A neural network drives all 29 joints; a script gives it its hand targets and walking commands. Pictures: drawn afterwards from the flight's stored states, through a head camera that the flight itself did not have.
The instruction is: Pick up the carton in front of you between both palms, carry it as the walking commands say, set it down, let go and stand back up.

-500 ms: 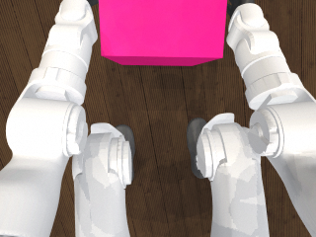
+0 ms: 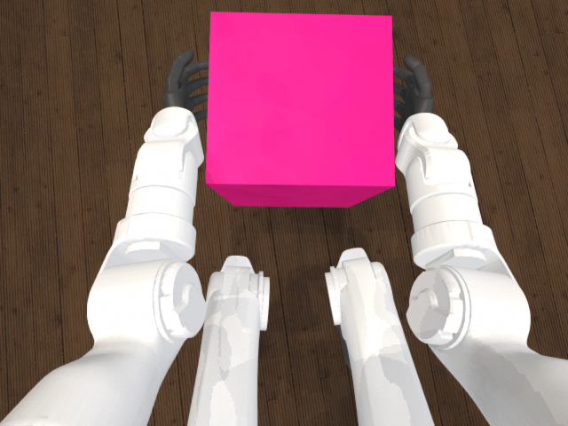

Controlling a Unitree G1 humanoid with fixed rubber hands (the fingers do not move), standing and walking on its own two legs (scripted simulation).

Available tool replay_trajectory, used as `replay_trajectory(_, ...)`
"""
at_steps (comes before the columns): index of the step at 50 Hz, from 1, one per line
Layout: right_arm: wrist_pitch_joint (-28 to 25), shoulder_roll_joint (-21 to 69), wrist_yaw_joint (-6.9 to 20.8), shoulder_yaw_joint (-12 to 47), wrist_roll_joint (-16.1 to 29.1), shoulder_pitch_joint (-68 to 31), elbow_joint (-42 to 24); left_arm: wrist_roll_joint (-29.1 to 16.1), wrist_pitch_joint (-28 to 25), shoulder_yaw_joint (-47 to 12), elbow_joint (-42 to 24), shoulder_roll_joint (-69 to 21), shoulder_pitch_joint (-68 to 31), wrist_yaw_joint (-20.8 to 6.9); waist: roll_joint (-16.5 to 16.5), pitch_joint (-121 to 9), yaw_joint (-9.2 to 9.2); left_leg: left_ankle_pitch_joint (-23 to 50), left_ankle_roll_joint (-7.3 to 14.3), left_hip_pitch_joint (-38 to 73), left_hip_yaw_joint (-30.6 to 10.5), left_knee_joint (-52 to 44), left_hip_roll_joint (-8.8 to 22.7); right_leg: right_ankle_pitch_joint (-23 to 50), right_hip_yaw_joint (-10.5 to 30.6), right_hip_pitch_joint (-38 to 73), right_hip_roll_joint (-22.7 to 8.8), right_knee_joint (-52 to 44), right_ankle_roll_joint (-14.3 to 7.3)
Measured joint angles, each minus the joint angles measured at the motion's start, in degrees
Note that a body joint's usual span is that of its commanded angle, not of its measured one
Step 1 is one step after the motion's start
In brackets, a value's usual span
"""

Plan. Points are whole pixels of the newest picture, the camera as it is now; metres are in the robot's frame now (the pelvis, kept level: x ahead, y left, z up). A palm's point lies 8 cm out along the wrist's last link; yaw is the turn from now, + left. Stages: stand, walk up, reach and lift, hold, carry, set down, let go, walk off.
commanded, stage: reach and lift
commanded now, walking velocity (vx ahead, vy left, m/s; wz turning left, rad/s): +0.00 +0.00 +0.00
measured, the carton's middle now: (295, 132) +0.50 -0.01 -0.14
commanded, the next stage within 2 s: none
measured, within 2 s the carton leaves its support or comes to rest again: neither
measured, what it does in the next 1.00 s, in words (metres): rises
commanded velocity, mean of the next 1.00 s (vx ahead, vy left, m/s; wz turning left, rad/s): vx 0.00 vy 0.00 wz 0.00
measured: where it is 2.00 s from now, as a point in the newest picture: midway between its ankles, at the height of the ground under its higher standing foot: (296, 344)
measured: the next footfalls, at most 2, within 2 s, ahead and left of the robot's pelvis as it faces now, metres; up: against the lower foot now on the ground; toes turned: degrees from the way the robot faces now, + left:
none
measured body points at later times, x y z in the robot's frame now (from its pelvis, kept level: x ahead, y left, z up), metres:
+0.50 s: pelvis +0.04 +0.00 +0.12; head +0.23 +0.00 +0.53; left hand +0.48 +0.15 +0.07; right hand +0.47 -0.16 +0.07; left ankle +0.12 +0.13 -0.42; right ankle +0.12 -0.14 -0.42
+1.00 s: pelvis +0.09 +0.00 +0.26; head +0.16 +0.00 +0.71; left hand +0.44 +0.15 +0.22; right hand +0.43 -0.16 +0.23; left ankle +0.12 +0.13 -0.42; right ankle +0.12 -0.14 -0.42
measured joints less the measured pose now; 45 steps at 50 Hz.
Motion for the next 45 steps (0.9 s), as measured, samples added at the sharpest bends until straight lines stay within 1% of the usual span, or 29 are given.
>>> replay_trajectory(5,0.8,0.8,0.6,0.5,-0.3,2.4,-3.0,0.4,0.5,0.2,-3.4,-1.4,2.9,-0.5,-0.1,-1.5,0.08,0.7,0.1,3.2,-0.1,-4.5,0.1,0.8,0.5,3.0,0.2,-4.4,0.1)
replay_trajectory(11,1.7,1.8,0.3,2.7,1.2,6.9,-6.8,-1.0,1.5,-1.5,-8.1,-2.8,8.0,-0.1,-0.4,-3.1,0.17,0.4,0.1,8.2,-0.3,-8.7,0.2,0.5,0.8,7.9,0.3,-8.5,-0.2)
replay_trajectory(15,2.0,2.4,0.0,4.2,2.2,10.6,-8.2,-2.1,2.0,-2.9,-10.1,-3.5,12.0,0.2,-0.5,-4.2,0.29,-0.2,0.2,13.0,-0.6,-11.8,0.3,0.0,0.9,12.6,0.1,-11.4,-0.6)
replay_trajectory(23,1.4,3.6,-0.2,6.3,2.9,17.7,-8.0,-3.0,1.4,-4.1,-10.5,-5.1,19.5,0.4,-0.4,-6.0,0.45,-0.6,0.7,24.9,-1.1,-19.3,0.5,-0.5,1.2,24.5,-0.2,-19.0,-1.2)
replay_trajectory(33,-0.6,5.0,0.3,7.5,2.2,25.3,-6.7,-2.1,-0.6,-4.3,-10.0,-7.3,27.6,0.2,-0.4,-6.6,0.45,0.7,1.4,41.5,-1.7,-31.2,1.0,0.9,2.0,41.1,-0.6,-30.8,-1.9)
replay_trajectory(45,-1.6,6.6,1.0,9.9,1.7,35.0,-8.6,-1.7,-1.4,-5.9,-13.0,-9.5,38.0,-0.1,-0.5,-5.3,0.61,4.2,2.2,62.6,-2.5,-47.4,1.9,4.4,2.7,62.2,-1.4,-47.0,-2.7)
